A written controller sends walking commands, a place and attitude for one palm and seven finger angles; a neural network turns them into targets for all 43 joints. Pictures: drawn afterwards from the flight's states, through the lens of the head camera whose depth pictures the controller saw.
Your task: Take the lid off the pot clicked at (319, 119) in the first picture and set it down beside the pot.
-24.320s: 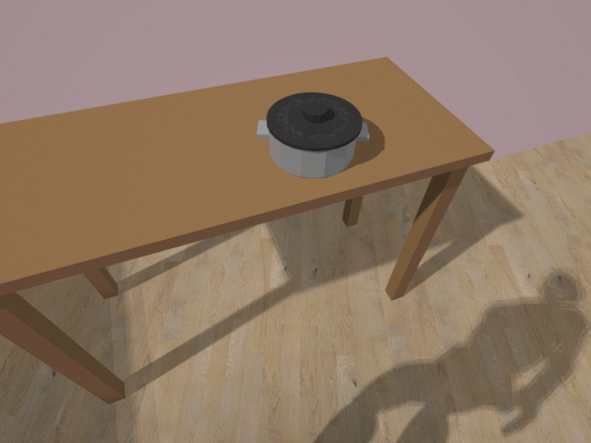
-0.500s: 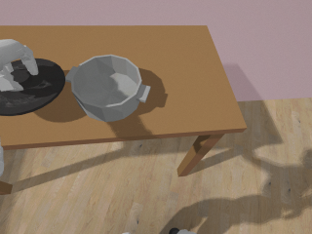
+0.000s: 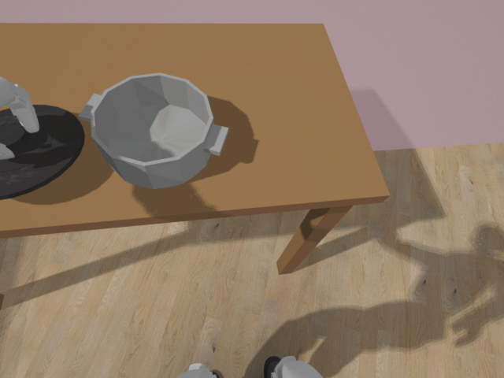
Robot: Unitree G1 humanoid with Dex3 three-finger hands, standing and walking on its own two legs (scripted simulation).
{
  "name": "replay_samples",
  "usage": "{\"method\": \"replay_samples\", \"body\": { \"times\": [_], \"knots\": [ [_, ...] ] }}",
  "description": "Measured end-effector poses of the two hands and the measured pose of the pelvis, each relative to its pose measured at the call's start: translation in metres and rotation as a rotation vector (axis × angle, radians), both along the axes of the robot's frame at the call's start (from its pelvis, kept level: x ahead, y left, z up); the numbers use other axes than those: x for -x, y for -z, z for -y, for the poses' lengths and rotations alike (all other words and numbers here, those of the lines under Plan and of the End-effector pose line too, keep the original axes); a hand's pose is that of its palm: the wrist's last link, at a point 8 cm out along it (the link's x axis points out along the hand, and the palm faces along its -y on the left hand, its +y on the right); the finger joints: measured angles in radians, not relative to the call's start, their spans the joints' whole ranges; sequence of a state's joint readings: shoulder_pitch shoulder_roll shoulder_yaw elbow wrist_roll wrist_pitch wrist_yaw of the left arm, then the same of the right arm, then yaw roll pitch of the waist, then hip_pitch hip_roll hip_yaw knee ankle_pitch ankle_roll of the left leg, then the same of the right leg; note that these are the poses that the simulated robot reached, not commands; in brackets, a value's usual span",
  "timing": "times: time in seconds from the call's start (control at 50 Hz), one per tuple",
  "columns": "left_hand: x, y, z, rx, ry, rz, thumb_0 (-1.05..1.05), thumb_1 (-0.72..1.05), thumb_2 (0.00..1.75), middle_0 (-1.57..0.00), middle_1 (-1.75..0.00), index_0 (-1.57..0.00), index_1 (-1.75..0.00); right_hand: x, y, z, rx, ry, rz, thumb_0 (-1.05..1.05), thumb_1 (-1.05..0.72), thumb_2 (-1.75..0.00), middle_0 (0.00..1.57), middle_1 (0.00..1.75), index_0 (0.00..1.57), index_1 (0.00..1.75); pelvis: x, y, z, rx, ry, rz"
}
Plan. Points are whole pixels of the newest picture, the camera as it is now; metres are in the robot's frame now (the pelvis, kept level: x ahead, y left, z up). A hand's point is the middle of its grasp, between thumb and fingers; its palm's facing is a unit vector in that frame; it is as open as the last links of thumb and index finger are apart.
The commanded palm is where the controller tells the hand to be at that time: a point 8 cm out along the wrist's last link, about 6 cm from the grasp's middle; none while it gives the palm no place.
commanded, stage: lower the lid onto the table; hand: left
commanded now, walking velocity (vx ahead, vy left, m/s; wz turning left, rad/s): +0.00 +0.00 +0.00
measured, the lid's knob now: (8, 138) +0.49 +0.34 +0.04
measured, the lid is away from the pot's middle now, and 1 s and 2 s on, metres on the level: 0.22 0.22 0.22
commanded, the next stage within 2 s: open the fingers wide in 0.30 s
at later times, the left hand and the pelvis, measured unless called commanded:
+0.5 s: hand (1, 145) +0.47 +0.34 +0.05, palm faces -0.47 -0.10 -0.87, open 8.2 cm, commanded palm +0.49 +0.34 +0.11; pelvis +0.00 +0.00 -0.01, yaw -1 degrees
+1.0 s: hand out of the picture +0.45 +0.34 +0.06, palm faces -0.44 -0.08 -0.89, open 8.5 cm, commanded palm +0.49 +0.34 +0.11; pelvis -0.02 +0.00 -0.01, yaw +1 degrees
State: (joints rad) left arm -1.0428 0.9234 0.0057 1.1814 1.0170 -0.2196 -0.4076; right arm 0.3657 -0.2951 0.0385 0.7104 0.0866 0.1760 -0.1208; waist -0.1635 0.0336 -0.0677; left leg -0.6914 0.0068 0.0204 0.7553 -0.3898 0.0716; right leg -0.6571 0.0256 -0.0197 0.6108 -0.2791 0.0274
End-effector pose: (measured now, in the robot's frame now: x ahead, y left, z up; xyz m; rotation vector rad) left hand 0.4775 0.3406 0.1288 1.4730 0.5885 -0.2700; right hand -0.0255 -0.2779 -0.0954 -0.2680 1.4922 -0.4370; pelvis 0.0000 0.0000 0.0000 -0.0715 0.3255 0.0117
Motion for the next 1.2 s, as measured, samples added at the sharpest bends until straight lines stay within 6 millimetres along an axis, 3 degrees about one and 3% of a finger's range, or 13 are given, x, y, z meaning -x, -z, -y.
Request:
{"method": "replay_samples", "body": {
  "times": [0.42,0.58,0.86,1.02,1.2],
  "knots": [
    [-0.007,0.017,-0.005,0.007,-0.018,0.022,0.01,0.15,0.81,-0.62,-0.97,-0.63,-0.98,0.001,0.012,-0.01,-0.011,0.011,-0.008,0.0,-0.9,-0.9,0.2,0.3,0.21,0.3,0.004,0.012,-0.003,0.01,0.004,-0.042],
    [0.008,0.022,-0.004,0.023,-0.003,0.058,0.0,0.18,0.79,-0.59,-0.98,-0.6,-0.98,-0.003,0.016,-0.016,-0.055,0.005,-0.025,0.0,-0.9,-0.9,0.2,0.3,0.21,0.3,0.005,0.01,-0.003,0.008,0.002,-0.028],
    [0.024,0.021,0.0,0.007,0.0,0.047,0.0,0.25,0.73,-0.54,-0.99,-0.54,-0.99,-0.018,0.016,-0.007,-0.037,-0.034,0.046,0.0,-0.9,-0.9,0.2,0.3,0.21,0.3,0.014,0.01,-0.001,0.006,-0.014,-0.002],
    [0.023,0.01,0.001,-0.018,-0.006,0.088,0.0,0.23,0.67,-0.5,-1.0,-0.5,-1.0,-0.01,0.016,-0.002,-0.027,-0.03,0.049,0.0,-0.9,-0.9,0.2,0.3,0.21,0.3,0.02,0.012,0.002,0.003,-0.013,-0.002],
    [0.022,0.014,0.005,-0.018,-0.018,0.05,0.0,0.16,0.61,-0.41,-0.96,-0.41,-0.97,0.006,0.019,-0.001,-0.032,-0.009,0.015,0.0,-0.9,-0.9,0.2,0.3,0.21,0.3,0.023,0.014,0.005,0.0,-0.006,-0.006]
  ]
}}
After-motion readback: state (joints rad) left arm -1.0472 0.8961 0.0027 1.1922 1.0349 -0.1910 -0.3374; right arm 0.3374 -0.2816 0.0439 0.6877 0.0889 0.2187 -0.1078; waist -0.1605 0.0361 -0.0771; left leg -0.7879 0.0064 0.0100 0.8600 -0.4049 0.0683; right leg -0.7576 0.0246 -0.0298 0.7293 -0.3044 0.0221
